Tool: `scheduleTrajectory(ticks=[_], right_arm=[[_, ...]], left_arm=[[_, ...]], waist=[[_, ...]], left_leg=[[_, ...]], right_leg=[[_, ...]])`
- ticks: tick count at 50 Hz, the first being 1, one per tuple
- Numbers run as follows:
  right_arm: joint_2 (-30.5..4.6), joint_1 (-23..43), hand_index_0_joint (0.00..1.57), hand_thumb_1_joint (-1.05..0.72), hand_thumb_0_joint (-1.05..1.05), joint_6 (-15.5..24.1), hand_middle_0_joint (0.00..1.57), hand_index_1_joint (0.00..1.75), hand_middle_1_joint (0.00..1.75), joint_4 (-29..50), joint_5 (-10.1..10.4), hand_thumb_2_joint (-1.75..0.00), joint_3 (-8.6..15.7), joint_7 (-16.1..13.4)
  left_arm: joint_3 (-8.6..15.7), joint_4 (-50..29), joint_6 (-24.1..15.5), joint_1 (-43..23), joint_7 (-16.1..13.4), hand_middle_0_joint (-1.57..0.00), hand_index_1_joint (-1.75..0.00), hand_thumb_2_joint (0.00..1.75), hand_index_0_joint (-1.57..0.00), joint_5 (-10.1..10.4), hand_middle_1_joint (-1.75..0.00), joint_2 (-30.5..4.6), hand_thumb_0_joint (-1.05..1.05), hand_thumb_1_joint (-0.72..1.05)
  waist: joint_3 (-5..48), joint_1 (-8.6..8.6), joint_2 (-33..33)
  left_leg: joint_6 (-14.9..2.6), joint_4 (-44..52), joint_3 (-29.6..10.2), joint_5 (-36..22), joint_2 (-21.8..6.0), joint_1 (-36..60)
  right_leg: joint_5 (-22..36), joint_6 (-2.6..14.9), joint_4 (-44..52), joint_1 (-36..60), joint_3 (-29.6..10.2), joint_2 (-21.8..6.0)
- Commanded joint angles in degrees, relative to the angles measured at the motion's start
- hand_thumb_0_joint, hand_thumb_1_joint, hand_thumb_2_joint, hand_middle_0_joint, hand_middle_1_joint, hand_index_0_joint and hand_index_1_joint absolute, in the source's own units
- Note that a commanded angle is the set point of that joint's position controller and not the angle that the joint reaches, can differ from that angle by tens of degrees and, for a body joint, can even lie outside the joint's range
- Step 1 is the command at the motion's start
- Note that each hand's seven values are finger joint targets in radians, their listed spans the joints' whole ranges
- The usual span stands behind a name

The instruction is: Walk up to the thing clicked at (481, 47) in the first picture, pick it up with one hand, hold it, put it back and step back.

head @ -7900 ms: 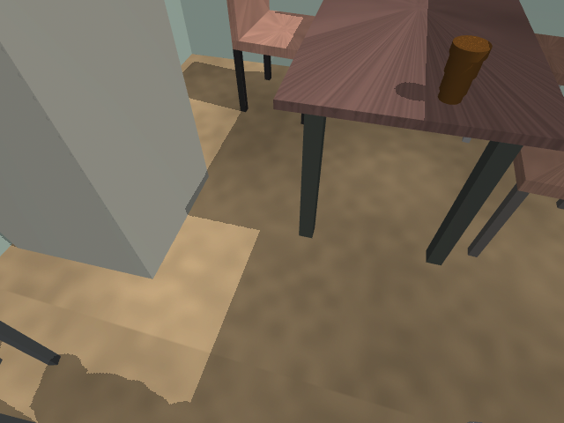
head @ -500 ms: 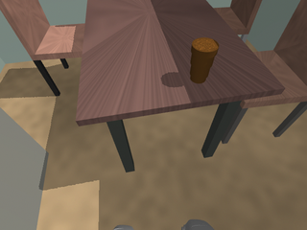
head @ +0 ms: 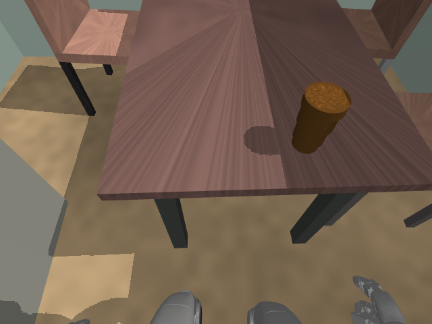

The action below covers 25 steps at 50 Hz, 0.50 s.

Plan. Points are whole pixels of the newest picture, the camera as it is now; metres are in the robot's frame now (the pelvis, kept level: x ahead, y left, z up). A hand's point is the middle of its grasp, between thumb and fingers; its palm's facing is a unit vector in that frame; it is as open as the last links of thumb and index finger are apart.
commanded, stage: walk up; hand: right
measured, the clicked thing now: (314, 122) +0.48 -0.18 +0.05
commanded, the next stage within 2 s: stand in 1.78 s
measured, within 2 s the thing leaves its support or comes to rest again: neither
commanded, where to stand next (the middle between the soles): +0.04 +0.01 m, yaw +3 degrees
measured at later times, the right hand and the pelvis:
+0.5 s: hand (357, 322) +0.13 -0.27 -0.16, palm faces -0.15 +0.91 -0.39, open 7.4 cm; pelvis +0.01 +0.00 -0.01, yaw +6 degrees
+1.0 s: hand (342, 318) +0.13 -0.23 -0.13, palm faces -0.13 +0.93 -0.34, open 7.4 cm; pelvis +0.00 +0.01 +0.01, yaw +5 degrees
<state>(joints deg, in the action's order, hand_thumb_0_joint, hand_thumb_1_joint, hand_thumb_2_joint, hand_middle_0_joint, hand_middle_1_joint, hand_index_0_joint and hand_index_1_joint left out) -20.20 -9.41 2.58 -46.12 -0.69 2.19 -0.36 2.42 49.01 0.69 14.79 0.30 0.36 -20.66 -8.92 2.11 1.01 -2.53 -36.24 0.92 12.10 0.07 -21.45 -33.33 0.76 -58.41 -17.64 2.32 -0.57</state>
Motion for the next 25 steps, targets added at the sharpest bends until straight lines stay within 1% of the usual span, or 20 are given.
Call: scheduleTrajectory(ticks=[1, 3, 5, 6, 7, 8, 9, 10, 11, 12, 13, 14, 15, 17, 19, 21, 22, 23, 24, 25], right_arm=[[-15.2, -0.5, 0.2, -0.9, 0.0, 0.1, 0.2, 0.3, 0.3, 3.1, 0.3, -0.9, 3.5, -1.3], [-15.4, 0.9, 0.2, -0.9, 0.0, -0.6, 0.2, 0.3, 0.3, 3.1, -0.3, -0.9, 3.5, -0.8], [-16.3, 1.8, 0.2, -0.9, 0.0, -1.8, 0.2, 0.3, 0.3, 4.1, -0.4, -0.9, 4.0, -0.1], [-16.2, 3.1, 0.2, -0.9, 0.0, -2.5, 0.2, 0.3, 0.3, 4.6, -0.2, -0.9, 4.1, 0.3], [-14.6, 3.6, 0.2, -0.9, 0.0, -3.3, 0.2, 0.3, 0.3, 5.0, -0.1, -0.9, 4.0, 0.5], [-11.8, 4.1, 0.2, -0.9, 0.0, -3.8, 0.2, 0.3, 0.3, 5.8, 0.3, -0.9, 3.4, 0.6], [-9.6, 3.9, 0.2, -0.9, 0.0, -4.4, 0.2, 0.3, 0.3, 6.5, -0.1, -0.9, 3.2, 0.6], [-13.0, 4.3, 0.2, -0.9, 0.0, -5.3, 0.2, 0.3, 0.3, 6.1, -0.6, -0.9, 4.6, 0.1], [-14.4, 3.1, 0.2, -0.9, 0.0, -5.5, 0.2, 0.3, 0.3, 5.1, -0.7, -0.9, 5.1, 0.1], [-14.5, 1.5, 0.2, -0.9, 0.0, -5.2, 0.2, 0.3, 0.3, 4.0, -0.5, -0.9, 5.2, 0.5], [-13.5, 0.7, 0.2, -0.9, 0.0, -4.8, 0.2, 0.3, 0.3, 3.1, 0.0, -0.9, 5.1, 0.8], [-12.0, -1.1, 0.2, -0.9, 0.0, -4.7, 0.2, 0.3, 0.3, 2.6, 0.2, -0.9, 4.9, 0.9], [-11.8, -0.8, 0.2, -0.9, 0.0, -4.6, 0.2, 0.3, 0.3, 2.7, 0.2, -0.9, 4.7, 1.1], [-11.8, 1.5, 0.2, -0.9, 0.0, -4.3, 0.2, 0.3, 0.3, 3.1, 0.3, -0.9, 4.2, 1.1], [-11.4, 3.0, 0.2, -0.9, 0.0, -3.7, 0.2, 0.3, 0.3, 3.0, 0.2, -0.9, 3.9, 1.0], [-11.3, 2.0, 0.2, -0.9, 0.0, -2.9, 0.2, 0.3, 0.3, 2.1, 0.0, -0.9, 4.0, 0.9], [-11.3, -0.3, 0.2, -0.9, 0.0, -2.6, 0.2, 0.3, 0.3, 1.0, -0.2, -0.9, 4.1, 0.7], [-11.2, -3.7, 0.2, -0.9, 0.0, -2.1, 0.2, 0.3, 0.3, -0.8, -0.3, -0.9, 4.4, 0.6], [-13.1, -6.1, 0.2, -0.9, 0.0, -1.7, 0.2, 0.3, 0.3, -2.6, -0.7, -0.9, 4.9, 0.4], [-16.5, -6.6, 0.2, -0.9, 0.0, -1.3, 0.2, 0.3, 0.3, -2.5, -1.3, -0.9, 5.8, 0.0]], left_arm=[[3.5, -1.0, -0.8, 6.5, -0.3, -0.2, -0.3, 0.9, -0.2, 0.2, -0.3, -10.8, 0.0, 0.9], [3.5, -0.4, -1.5, 6.4, -0.8, -0.2, -0.3, 0.9, -0.2, 0.3, -0.3, -10.4, 0.0, 0.9], [3.7, 0.7, -2.0, 8.0, -1.5, -0.2, -0.3, 0.9, -0.2, 0.1, -0.3, -10.8, 0.0, 0.9], [4.0, 1.8, -2.3, 9.1, -1.8, -0.2, -0.3, 0.9, -0.2, -0.2, -0.3, -11.3, 0.0, 0.9], [4.4, 1.8, -2.7, 9.4, -2.2, -0.2, -0.3, 0.9, -0.2, -0.8, -0.3, -12.7, 0.0, 0.9], [5.2, 0.8, -3.1, 8.6, -2.5, -0.2, -0.3, 0.9, -0.2, -1.7, -0.3, -16.1, 0.0, 0.9], [6.4, -1.0, -3.5, 5.0, -2.6, -0.2, -0.3, 0.9, -0.2, -2.3, -0.3, -21.6, 0.0, 0.9], [7.0, -2.5, -3.4, 1.2, -2.9, -0.2, -0.3, 0.9, -0.2, -2.7, -0.3, -24.8, 0.0, 0.9], [6.8, -3.0, -3.6, -0.6, -3.0, -0.2, -0.3, 0.9, -0.2, -2.4, -0.3, -22.6, 0.0, 0.9], [6.2, -3.0, -3.8, -1.5, -3.1, -0.2, -0.3, 0.9, -0.2, -1.9, -0.3, -19.4, 0.0, 0.9], [5.4, -2.9, -4.0, -1.5, -3.3, -0.2, -0.3, 0.9, -0.2, -1.7, -0.3, -17.7, 0.0, 0.9], [5.4, -2.6, -4.1, -2.3, -3.5, -0.2, -0.3, 0.9, -0.2, -1.9, -0.3, -17.4, 0.0, 0.9], [5.2, -2.6, -4.1, -1.3, -3.5, -0.2, -0.3, 0.9, -0.2, -2.0, -0.3, -17.1, 0.0, 0.9], [4.9, -2.9, -4.3, 1.5, -3.4, -0.2, -0.3, 0.9, -0.2, -2.3, -0.3, -16.6, 0.0, 0.9], [5.1, -3.2, -3.9, 2.4, -3.1, -0.2, -0.3, 0.9, -0.2, -2.5, -0.3, -17.0, 0.0, 0.9], [5.2, -3.9, -3.3, 1.2, -2.6, -0.2, -0.3, 0.9, -0.2, -2.2, -0.3, -18.1, 0.0, 0.9], [5.1, -4.4, -3.0, -0.2, -2.4, -0.2, -0.3, 0.9, -0.2, -1.7, -0.3, -18.5, 0.0, 0.9], [4.8, -4.8, -2.5, -2.2, -2.1, -0.2, -0.3, 0.9, -0.2, -1.1, -0.3, -18.4, 0.0, 0.9], [4.0, -4.8, -2.2, -2.3, -2.0, -0.2, -0.3, 0.9, -0.2, -0.6, -0.3, -15.9, 0.0, 0.9], [2.6, -5.2, -1.9, -0.9, -1.9, -0.2, -0.3, 0.9, -0.2, -0.3, -0.3, -11.9, 0.0, 0.9]], waist=[[8.8, -0.24, -8.2], [8.9, -0.73, -11.1], [11.1, -0.14, -12.4], [12.2, 0.62, -12.2], [12.2, 1.29, -9.3], [10.5, 1.83, -0.4], [6.3, 1.08, 11.8], [5.6, 1.46, 12.4], [3.8, 0.43, 9.1], [4.3, -1.01, 6.3], [6.2, -1.34, 4.6], [8.2, -2.03, 6.7], [9.5, -1.27, 7.9], [12.0, 1.36, 9.4], [12.8, 2.62, 12.0], [12.9, 1.74, 14.3], [12.9, 0.24, 13.8], [13.1, -1.92, 12.6], [14.0, -3.1, 6.5], [16.0, -3.36, -3.4]], left_leg=[[-9.59, 12.1, -12.4, -14.4, -12.7, 2.7], [-9.87, 10.2, -11.8, -17.0, -11.9, 3.3], [-9.28, 6.1, -10.2, -17.5, -10.9, 2.9], [-8.05, 3.8, -10.1, -14.6, -10.2, 0.4], [-5.71, 1.0, -9.4, -9.9, -8.4, -2.0], [-2.47, -5.6, -6.8, -3.4, -3.6, -6.2], [1.06, -17.3, -4.0, 15.3, 4.6, -12.1], [1.75, -29.0, -9.5, 23.6, 3.1, -10.4], [2.03, -31.6, -11.6, 22.5, 1.4, -10.8], [2.06, -31.7, -12.0, 20.2, 1.3, -12.1], [2.11, -32.6, -11.4, 18.4, 2.7, -12.0], [2.43, -32.2, -10.2, 16.6, 3.1, -11.7], [2.7, -30.5, -8.9, 15.1, 2.9, -11.4], [3.08, -21.8, -6.6, 15.1, 1.7, -12.3], [3.35, -13.2, -4.4, 15.9, 0.6, -10.9], [3.11, -4.7, -1.6, 15.7, 0.8, -4.3], [2.72, 0.7, 0.0, 11.0, 1.5, 0.0], [2.07, 8.2, 1.9, 2.7, 2.4, 6.6], [0.99, 11.3, -0.1, -3.2, 2.4, 13.0], [-2.36, 11.1, -13.0, -11.2, -5.9, 19.9]], right_leg=[[3.7, 0.65, 7.4, -0.2, -3.3, -3.7], [6.6, -0.17, 13.2, 0.6, -1.3, -2.6], [13.1, -0.43, 19.3, 4.4, 0.8, -1.0], [18.3, -0.27, 23.1, 8.6, 1.9, -0.2], [21.1, 0.23, 25.6, 9.7, 0.6, -0.7], [19.6, 2.8, 32.2, 7.4, -9.8, -8.2], [18.7, 8.75, 41.1, 2.7, -28.0, -21.9], [24.5, 16.82, 41.5, -2.0, -33.5, -29.1], [30.6, 17.58, 38.8, -2.0, -31.2, -27.8], [40.0, 16.09, 34.8, 2.2, -23.3, -23.7], [47.2, 13.64, 31.6, 5.6, -16.3, -19.5], [49.0, 11.86, 29.8, 7.7, -11.9, -17.0], [48.9, 10.69, 29.1, 9.9, -10.5, -15.5], [49.0, 10.01, 27.0, 17.3, -9.6, -14.3], [47.4, 10.96, 25.8, 19.8, -9.1, -14.8], [49.3, 11.09, 23.3, 16.0, -8.2, -15.1], [49.6, 10.17, 21.0, 13.2, -6.7, -14.5], [47.4, 9.01, 17.9, 8.8, -5.6, -14.0], [41.7, 6.15, 11.1, 4.6, -3.3, -11.5], [27.4, 3.04, 3.3, -4.9, -1.6, -8.2]])
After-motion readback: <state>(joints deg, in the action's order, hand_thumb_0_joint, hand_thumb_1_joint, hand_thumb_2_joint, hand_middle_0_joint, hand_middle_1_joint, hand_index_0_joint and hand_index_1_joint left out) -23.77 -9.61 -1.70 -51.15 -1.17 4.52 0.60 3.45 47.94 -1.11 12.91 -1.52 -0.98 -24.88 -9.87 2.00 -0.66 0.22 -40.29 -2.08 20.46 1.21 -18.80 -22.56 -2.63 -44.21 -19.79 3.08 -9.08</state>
